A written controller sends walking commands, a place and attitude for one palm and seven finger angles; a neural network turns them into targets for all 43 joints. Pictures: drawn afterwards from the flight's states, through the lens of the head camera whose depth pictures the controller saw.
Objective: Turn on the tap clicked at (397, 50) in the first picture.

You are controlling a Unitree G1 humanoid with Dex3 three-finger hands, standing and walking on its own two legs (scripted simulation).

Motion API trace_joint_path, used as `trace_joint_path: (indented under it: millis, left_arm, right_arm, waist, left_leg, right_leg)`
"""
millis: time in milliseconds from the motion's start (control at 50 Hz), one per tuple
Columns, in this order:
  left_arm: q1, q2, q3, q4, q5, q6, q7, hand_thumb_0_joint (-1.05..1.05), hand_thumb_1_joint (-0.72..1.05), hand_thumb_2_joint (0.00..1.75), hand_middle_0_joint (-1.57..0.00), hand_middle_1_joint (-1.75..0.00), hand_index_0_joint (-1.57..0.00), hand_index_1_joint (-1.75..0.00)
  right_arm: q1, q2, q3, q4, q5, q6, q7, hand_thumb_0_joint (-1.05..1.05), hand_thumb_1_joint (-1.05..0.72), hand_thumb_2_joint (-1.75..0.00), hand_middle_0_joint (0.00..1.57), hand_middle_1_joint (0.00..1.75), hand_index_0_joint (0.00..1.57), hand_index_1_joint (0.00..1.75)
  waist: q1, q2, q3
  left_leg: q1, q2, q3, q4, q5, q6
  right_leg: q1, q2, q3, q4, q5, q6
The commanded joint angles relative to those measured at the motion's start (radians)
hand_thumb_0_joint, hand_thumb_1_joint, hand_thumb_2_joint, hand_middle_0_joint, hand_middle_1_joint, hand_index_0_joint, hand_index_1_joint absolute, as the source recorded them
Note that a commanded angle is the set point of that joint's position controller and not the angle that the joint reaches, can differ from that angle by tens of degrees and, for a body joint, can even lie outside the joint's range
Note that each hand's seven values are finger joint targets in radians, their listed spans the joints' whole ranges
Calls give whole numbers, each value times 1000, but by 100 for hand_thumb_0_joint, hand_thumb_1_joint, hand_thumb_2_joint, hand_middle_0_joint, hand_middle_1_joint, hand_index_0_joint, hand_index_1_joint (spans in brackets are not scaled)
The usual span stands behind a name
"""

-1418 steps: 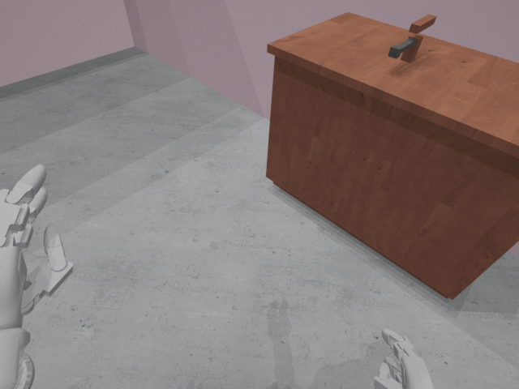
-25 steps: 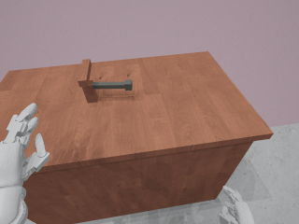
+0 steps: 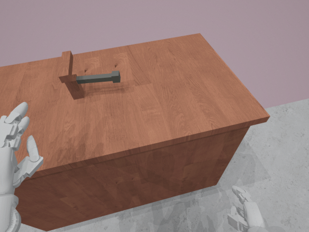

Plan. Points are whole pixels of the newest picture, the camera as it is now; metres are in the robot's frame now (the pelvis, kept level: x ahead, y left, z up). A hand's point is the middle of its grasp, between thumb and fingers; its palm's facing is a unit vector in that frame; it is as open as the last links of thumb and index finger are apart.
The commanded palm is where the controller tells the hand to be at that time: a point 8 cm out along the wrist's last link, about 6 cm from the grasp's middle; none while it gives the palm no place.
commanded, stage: step back with the hand held close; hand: left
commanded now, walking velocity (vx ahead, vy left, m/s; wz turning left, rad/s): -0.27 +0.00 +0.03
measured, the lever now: (116, 76) +0.56 +0.18 +0.08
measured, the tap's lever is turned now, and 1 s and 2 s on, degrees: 81 81 81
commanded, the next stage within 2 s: stop stepping back and stand still in 1.34 s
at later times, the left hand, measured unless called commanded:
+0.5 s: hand (21, 195) +0.15 +0.25 +0.15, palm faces +0.40 -0.80 -0.45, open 7.4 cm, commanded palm +0.10 +0.29 +0.17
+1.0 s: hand (13, 228) +0.11 +0.24 +0.14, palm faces +0.38 -0.81 -0.44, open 7.4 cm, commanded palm +0.03 +0.29 +0.17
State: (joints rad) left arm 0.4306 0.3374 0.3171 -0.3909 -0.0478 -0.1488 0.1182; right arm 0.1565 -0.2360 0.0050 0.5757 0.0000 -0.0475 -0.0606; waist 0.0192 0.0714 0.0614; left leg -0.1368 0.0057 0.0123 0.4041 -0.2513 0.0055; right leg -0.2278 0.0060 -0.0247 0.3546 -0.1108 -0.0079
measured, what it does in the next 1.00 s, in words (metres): walks backwards: left foot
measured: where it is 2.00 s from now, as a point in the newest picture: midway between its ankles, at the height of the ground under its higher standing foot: outside the picture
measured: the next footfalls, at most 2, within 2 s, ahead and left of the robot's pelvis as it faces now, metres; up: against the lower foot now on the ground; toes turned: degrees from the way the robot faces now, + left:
left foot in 0.98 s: -0.07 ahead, +0.13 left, +0.00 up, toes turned +6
right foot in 1.24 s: -0.08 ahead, -0.13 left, +0.00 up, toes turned +2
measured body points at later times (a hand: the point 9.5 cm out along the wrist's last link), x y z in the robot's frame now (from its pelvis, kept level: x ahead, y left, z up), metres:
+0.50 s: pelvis -0.06 +0.01 -0.02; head -0.03 -0.01 +0.43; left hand +0.13 +0.29 +0.17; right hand +0.12 -0.22 -0.11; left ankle -0.02 +0.11 -0.74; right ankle +0.05 -0.11 -0.74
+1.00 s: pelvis -0.11 +0.00 -0.03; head -0.06 +0.01 +0.42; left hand +0.08 +0.28 +0.17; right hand +0.09 -0.24 -0.11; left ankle -0.11 +0.13 -0.75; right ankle +0.05 -0.11 -0.74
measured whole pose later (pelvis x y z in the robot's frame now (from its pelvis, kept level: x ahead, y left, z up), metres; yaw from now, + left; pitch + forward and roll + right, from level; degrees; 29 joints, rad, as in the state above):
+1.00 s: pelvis -0.11 +0.00 -0.03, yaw +5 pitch +2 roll +1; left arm 0.50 0.39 0.34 -0.60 -0.03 -0.17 0.17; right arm 0.15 -0.23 -0.02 0.57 0.00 -0.03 -0.05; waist -0.05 -0.03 0.07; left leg -0.36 0.00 0.01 0.64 -0.32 0.01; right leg -0.55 -0.04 -0.02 0.56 -0.08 0.01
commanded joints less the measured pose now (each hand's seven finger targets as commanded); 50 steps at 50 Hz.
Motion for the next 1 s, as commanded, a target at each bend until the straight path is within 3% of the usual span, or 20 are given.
trace_joint_path:
  millis: [0, 20, 140, 220, 300, 400, 500, 580, 640, 680, 740, 780, 800, 820, 860, 900, 920, 940, 960, 980]
  left_arm:
    - [36, 183, 134, -247, -5, -60, 26, 0, 90, 90, -20, -30, -20, -30]
    - [23, 208, 152, -288, -1, -64, 31, 0, 90, 90, -20, -30, -20, -30]
    - [32, 207, 161, -308, 4, -65, 50, 0, 90, 90, -20, -30, -20, -30]
    - [18, 187, 144, -304, 13, -64, 55, 0, 90, 90, -20, -30, -20, -30]
    - [23, 170, 131, -269, 16, -66, 60, 0, 90, 90, -20, -30, -20, -30]
    - [-4, 191, 142, -297, 26, -80, 72, 0, 90, 90, -20, -30, -20, -30]
    - [-3, 198, 152, -335, 27, -88, 85, 0, 90, 90, -20, -30, -20, -30]
    - [10, 196, 168, -360, 33, -92, 90, 0, 90, 90, -20, -30, -20, -30]
    - [20, 186, 167, -351, 36, -92, 86, 0, 90, 90, -20, -30, -20, -30]
    - [20, 178, 165, -335, 38, -94, 79, 0, 90, 90, -20, -30, -20, -30]
    - [-11, 174, 156, -326, 45, -95, 72, 0, 90, 90, -20, -30, -20, -30]
    - [-19, 196, 153, -336, 31, -86, 73, 0, 90, 90, -20, -30, -20, -30]
    - [-26, 199, 141, -354, 24, -79, 75, 0, 90, 90, -20, -30, -20, -30]
    - [-31, 215, 149, -384, 20, -77, 76, 0, 90, 90, -20, -30, -20, -30]
    - [40, 218, 169, -374, 20, -71, 74, 0, 90, 90, -20, -30, -20, -30]
    - [84, 217, 183, -378, 15, -71, 73, 0, 90, 90, -20, -30, -20, -30]
    - [95, 229, 188, -397, 8, -72, 75, 0, 90, 90, -20, -30, -20, -30]
    - [100, 223, 188, -418, 2, -82, 74, 0, 90, 90, -20, -30, -20, -30]
    - [77, 209, 180, -467, 7, -98, 78, 0, 90, 90, -20, -30, -20, -30]
    - [39, 223, 198, -476, 17, -103, 92, 0, 90, 90, -20, -30, -20, -30]
  right_arm:
    - [-82, -95, -51, -185, 6, -22, -17, 0, -90, -90, 20, 30, 20, 30]
    - [-92, -98, -51, -188, 6, -20, -18, 0, -90, -90, 20, 30, 20, 30]
    - [-83, -94, -57, -188, 6, -20, -30, 0, -90, -90, 20, 30, 20, 30]
    - [-79, -106, -60, -186, 7, -25, -29, 0, -90, -90, 20, 30, 20, 30]
    - [-62, -103, -59, -184, 11, -28, -27, 0, -90, -90, 20, 30, 20, 30]
    - [-49, -102, -54, -173, 9, -39, -24, 0, -90, -90, 20, 30, 20, 30]
    - [-46, -104, -49, -168, 10, -49, -26, 0, -90, -90, 20, 30, 20, 30]
    - [-55, -111, -53, -175, 8, -61, -31, 0, -90, -90, 20, 30, 20, 30]
    - [-62, -102, -55, -172, 6, -65, -32, 0, -90, -90, 20, 30, 20, 30]
    - [-70, -107, -58, -170, 1, -64, -28, 0, -90, -90, 20, 30, 20, 30]
    - [-49, -100, -64, -159, 1, -54, -21, 0, -90, -90, 20, 30, 20, 30]
    - [-25, -87, -69, -136, 3, -46, -5, 0, -90, -90, 20, 30, 20, 30]
    - [-19, -70, -64, -113, 6, -39, 4, 0, -90, -90, 20, 30, 20, 30]
    - [-35, -66, -62, -110, 0, -35, 7, 0, -90, -90, 20, 30, 20, 30]
    - [-49, -55, -52, -128, 5, -31, 11, 0, -90, -90, 20, 30, 20, 30]
    - [-51, -62, -50, -138, 8, -21, 7, 0, -90, -90, 20, 30, 20, 30]
    - [-52, -71, -52, -134, 7, -17, 2, 0, -90, -90, 20, 30, 20, 30]
    - [-45, -93, -58, -137, 4, -18, -4, 0, -90, -90, 20, 30, 20, 30]
    - [-53, -119, -63, -154, 2, -31, -13, 0, -90, -90, 20, 30, 20, 30]
    - [-46, -92, -65, -144, -5, -63, -18, 0, -90, -90, 20, 30, 20, 30]
  waist:
    - [5, -68, -240]
    - [8, -25, -257]
    - [6, -5, -202]
    - [-1, 16, -161]
    - [-9, -72, -122]
    - [-17, -105, -121]
    - [-21, -53, -129]
    - [-14, 57, -159]
    - [-10, 53, -185]
    - [-10, 58, -152]
    - [-19, -73, -97]
    - [-25, -242, -136]
    - [-30, -296, -173]
    - [-27, -274, -202]
    - [-26, -249, -241]
    - [-26, -216, -233]
    - [-32, -128, -235]
    - [-35, -8, -215]
    - [-34, 212, -208]
    - [-46, 267, -198]
  left_leg:
    - [-45, 68, -46, -23, 281, 17]
    - [-47, 72, -55, -27, 303, 16]
    - [-140, 94, -80, -33, 240, 22]
    - [-220, 95, -96, -56, 52, 32]
    - [-300, 83, -91, -33, -157, 43]
    - [-289, 60, -89, 41, -246, 44]
    - [-323, 79, -124, 24, -301, 49]
    - [-448, 147, -196, -113, -259, 71]
    - [-447, 166, -189, -84, -93, 76]
    - [-526, 168, -176, -74, -170, 83]
    - [-573, 94, -121, 52, -350, 67]
    - [-350, 8, -60, 327, -270, 15]
    - [-217, -11, -24, 481, -211, -4]
    - [-190, -8, -25, 561, -208, -5]
    - [-205, 9, -20, 503, -216, -2]
    - [-172, 9, 5, 302, -181, -4]
    - [-142, 6, 18, 154, -118, -4]
    - [-173, 76, -87, -3, -139, 33]
    - [-249, 243, -291, -105, -69, 103]
    - [-287, 366, -369, -154, 82, 155]
  right_leg:
    - [136, -96, 64, 42, 221, 3]
    - [138, -93, 65, 65, 222, 1]
    - [94, -84, 70, 108, 164, 7]
    - [65, -77, 82, 105, 41, 6]
    - [29, -95, 113, 63, -97, 4]
    - [-67, -129, 145, -5, -278, -12]
    - [-79, -111, 122, 34, -326, -6]
    - [89, -31, 56, 221, -108, 22]
    - [134, -28, 57, 290, 55, 24]
    - [158, -34, 83, 308, 35, 22]
    - [90, -105, 209, 165, -64, -11]
    - [-145, -264, 385, -78, -287, -95]
    - [-242, -339, 401, -155, -346, -131]
    - [-248, -352, 384, -158, -274, -151]
    - [-169, -323, 271, -80, -104, -129]
    - [-145, -269, 203, -30, -64, -85]
    - [-132, -233, 169, 23, -76, -60]
    - [-151, -154, 134, 133, -127, -17]
    - [-144, -27, 45, 347, -155, 34]
    - [-187, 36, 40, 604, -293, 40]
